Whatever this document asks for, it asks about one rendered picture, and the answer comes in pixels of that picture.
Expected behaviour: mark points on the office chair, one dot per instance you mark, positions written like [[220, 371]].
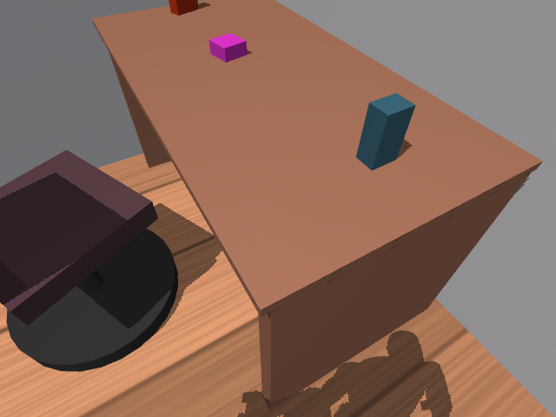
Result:
[[85, 283]]

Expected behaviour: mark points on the desk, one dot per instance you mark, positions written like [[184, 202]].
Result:
[[333, 255]]

